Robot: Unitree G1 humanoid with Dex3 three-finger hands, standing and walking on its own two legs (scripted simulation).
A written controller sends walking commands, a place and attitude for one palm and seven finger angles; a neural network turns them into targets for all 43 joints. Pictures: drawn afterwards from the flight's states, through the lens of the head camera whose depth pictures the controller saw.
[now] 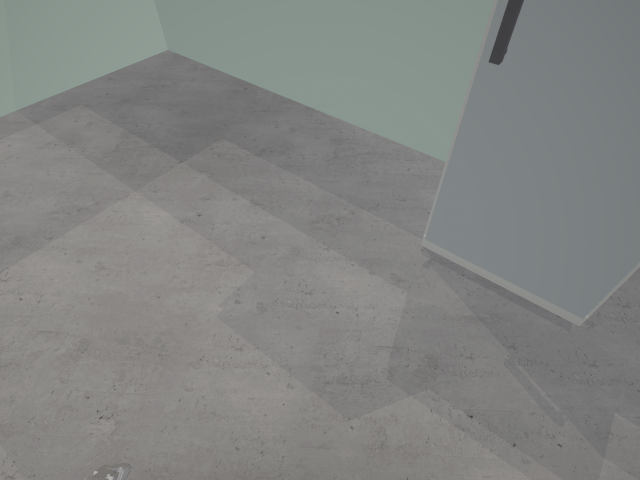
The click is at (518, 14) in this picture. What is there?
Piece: fridge door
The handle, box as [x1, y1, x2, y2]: [489, 0, 523, 64]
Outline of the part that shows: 523,0 508,1 489,62 498,64 502,60 506,52 506,47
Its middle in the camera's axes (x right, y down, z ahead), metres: +0.44 -0.58 +0.81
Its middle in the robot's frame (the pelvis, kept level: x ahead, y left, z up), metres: +1.05 -0.39 +0.26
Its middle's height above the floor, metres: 1.03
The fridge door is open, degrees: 0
